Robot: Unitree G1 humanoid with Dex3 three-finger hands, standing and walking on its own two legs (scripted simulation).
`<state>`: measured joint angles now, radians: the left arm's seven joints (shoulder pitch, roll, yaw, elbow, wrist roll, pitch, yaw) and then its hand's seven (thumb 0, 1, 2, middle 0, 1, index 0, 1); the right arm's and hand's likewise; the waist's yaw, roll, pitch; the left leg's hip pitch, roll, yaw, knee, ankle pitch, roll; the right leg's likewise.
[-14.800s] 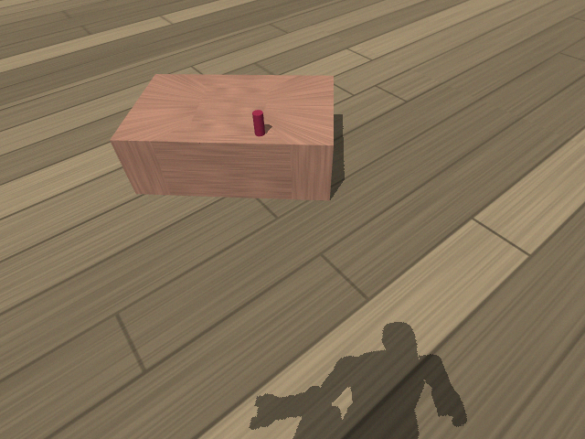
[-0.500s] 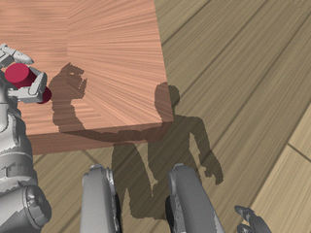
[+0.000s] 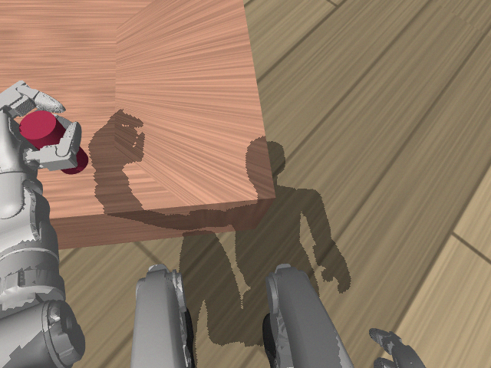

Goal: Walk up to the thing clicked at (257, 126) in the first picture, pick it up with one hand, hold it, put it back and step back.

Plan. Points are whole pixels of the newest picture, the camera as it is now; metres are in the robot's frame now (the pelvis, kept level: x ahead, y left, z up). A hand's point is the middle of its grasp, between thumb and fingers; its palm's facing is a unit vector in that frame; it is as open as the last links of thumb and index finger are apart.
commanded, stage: lift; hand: left
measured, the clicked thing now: (57, 145) +0.47 +0.27 -0.02
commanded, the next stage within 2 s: hold in 1.58 s
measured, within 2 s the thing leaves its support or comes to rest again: neither
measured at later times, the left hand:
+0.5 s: hand (23, 129) +0.42 +0.25 +0.11, palm faces +0.20 -0.98 -0.02, open 6.4 cm
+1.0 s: hand out of the picture +0.38 +0.23 +0.20, palm faces +0.22 -0.98 -0.01, open 6.4 cm
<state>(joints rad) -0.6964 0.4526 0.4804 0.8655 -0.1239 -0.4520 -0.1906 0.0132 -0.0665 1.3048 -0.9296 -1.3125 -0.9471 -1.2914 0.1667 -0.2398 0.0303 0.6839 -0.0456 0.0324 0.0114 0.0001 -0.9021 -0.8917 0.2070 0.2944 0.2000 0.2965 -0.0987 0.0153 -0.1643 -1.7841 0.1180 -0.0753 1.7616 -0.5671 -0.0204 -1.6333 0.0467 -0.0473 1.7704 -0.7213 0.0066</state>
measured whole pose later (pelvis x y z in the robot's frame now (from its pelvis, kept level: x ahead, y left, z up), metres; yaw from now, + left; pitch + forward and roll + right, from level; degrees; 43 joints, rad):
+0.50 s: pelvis +0.02 +0.00 +0.08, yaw +2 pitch +26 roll -4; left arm -0.43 0.32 0.36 0.60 -0.17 -0.38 -0.15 0.02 -0.06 1.30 -0.94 -1.30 -0.96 -1.28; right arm 0.17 -0.24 0.00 0.67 0.00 0.02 -0.01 0.00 -0.90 -0.89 0.21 0.29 0.20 0.30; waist -0.06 0.03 -0.17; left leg -1.44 0.10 -0.05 1.50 -0.53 -0.02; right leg -1.29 0.03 -0.05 1.49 -0.66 0.01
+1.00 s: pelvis +0.04 +0.01 +0.16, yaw +5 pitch +16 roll -3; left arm -0.21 0.23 0.22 0.44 -0.18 -0.36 -0.07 0.02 -0.06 1.30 -0.95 -1.29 -0.96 -1.27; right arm 0.21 -0.23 0.00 0.63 0.01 -0.01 -0.02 0.00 -0.90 -0.89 0.21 0.29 0.20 0.30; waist -0.04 0.03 -0.10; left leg -1.00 0.08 -0.02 1.15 -0.44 -0.02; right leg -0.86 0.01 -0.04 1.13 -0.56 0.01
